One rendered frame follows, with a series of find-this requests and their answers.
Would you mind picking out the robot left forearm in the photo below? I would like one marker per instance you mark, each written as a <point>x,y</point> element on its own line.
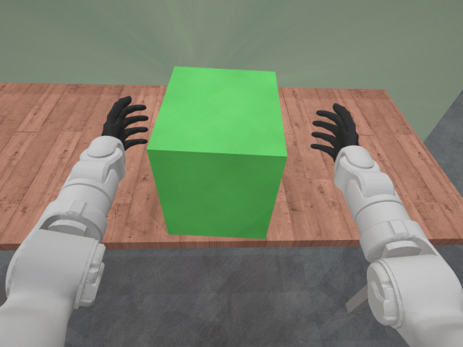
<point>85,199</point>

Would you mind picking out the carton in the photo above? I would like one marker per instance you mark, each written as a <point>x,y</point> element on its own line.
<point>218,152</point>

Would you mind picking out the left robot hand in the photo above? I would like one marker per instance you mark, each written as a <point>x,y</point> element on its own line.
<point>116,122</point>

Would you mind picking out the table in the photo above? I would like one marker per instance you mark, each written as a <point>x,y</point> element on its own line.
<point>44,128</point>

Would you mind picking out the robot right upper arm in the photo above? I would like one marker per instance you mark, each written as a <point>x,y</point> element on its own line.
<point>419,297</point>

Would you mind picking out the robot right forearm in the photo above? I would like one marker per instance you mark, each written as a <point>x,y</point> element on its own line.
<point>386,229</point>

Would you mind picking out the robot left upper arm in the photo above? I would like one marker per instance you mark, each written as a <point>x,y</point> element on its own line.
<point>56,274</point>

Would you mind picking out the right robot hand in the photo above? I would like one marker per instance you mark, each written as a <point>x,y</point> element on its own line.
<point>344,131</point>

